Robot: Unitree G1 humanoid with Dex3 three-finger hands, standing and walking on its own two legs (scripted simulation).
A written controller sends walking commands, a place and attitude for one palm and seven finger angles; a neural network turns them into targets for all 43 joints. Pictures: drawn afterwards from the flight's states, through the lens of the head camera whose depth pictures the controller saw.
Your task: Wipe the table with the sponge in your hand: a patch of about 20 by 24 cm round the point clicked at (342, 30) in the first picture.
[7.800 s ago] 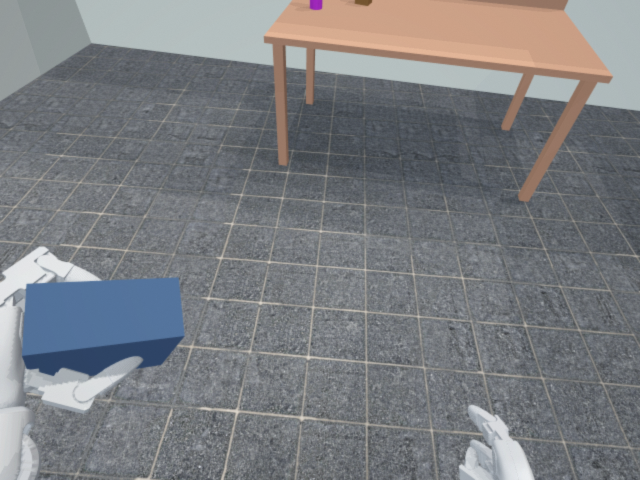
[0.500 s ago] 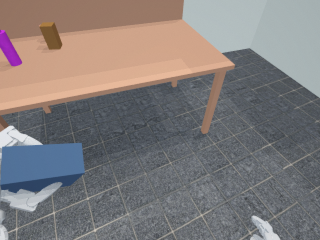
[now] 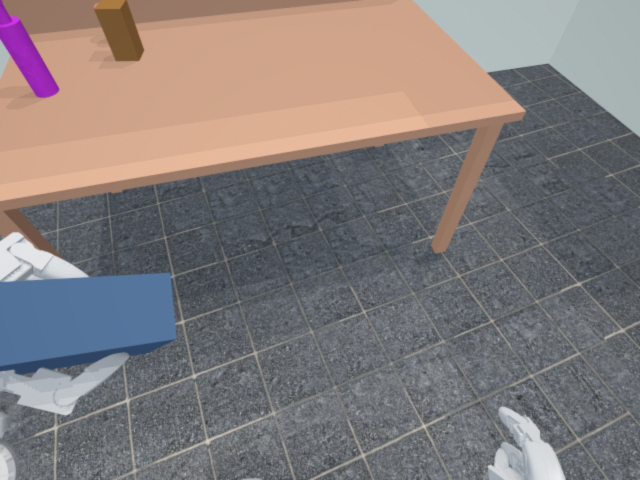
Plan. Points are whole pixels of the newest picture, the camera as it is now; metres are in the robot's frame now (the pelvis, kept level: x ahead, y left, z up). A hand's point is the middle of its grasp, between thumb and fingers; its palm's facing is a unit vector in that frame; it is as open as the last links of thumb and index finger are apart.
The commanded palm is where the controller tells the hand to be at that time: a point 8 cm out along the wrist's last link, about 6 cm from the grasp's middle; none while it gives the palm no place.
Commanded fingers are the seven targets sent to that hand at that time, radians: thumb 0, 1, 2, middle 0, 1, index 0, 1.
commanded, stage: take the last steps up to it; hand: left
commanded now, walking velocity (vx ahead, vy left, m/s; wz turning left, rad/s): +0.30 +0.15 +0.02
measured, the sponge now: (111, 322) +0.22 +0.21 +0.15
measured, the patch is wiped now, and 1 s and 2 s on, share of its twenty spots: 0.00 0.00 0.00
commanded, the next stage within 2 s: come to a stop and stand still in 1.72 s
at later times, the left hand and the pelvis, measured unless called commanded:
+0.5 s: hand (80, 222) +0.32 +0.27 +0.17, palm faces +0.39 -0.79 -0.48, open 9.8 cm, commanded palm +0.26 +0.32 +0.18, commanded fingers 0.00 0.10 1.30 -1.20 -1.60 -1.20 -1.60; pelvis +0.10 +0.04 +0.01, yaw +1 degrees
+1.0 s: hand (62, 156) +0.41 +0.33 +0.18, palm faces +0.43 -0.77 -0.48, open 9.8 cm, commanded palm +0.36 +0.37 +0.18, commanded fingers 0.00 0.10 1.30 -1.20 -1.60 -1.20 -1.60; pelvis +0.20 +0.09 +0.00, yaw +0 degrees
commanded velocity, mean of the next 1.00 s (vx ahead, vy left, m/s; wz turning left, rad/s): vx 0.29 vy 0.15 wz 0.04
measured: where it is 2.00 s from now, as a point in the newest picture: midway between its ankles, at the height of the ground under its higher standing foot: (252, 428)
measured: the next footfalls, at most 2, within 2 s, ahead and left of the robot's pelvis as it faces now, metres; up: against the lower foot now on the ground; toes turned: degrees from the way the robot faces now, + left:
right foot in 0.26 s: +0.12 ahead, -0.08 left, +0.00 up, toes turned -11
left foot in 0.62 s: +0.25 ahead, +0.21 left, +0.00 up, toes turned +10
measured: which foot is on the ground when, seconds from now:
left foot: down 0.00-0.28, up 0.30-0.60, down 0.62-0.92, up 0.94-1.00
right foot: down 0.00-0.00, up 0.02-0.24, down 0.26-0.62, up 0.64-0.88, down 0.90-1.00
